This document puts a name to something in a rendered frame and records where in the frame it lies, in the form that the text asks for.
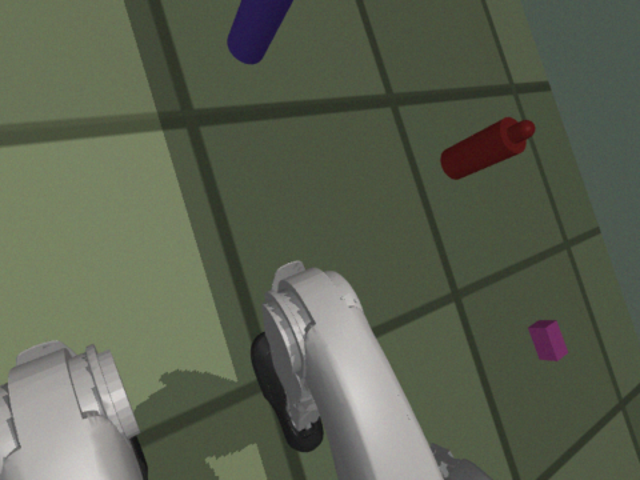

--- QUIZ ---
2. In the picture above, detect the right robot foot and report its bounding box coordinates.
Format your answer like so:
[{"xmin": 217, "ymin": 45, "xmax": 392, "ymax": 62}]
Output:
[{"xmin": 251, "ymin": 332, "xmax": 323, "ymax": 452}]

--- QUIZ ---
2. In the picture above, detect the right robot hand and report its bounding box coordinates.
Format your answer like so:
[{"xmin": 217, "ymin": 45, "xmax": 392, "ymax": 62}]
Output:
[{"xmin": 430, "ymin": 443, "xmax": 493, "ymax": 480}]

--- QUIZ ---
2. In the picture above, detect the left robot foot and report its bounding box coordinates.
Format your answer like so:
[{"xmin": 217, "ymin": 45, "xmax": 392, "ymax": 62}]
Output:
[{"xmin": 130, "ymin": 436, "xmax": 148, "ymax": 480}]

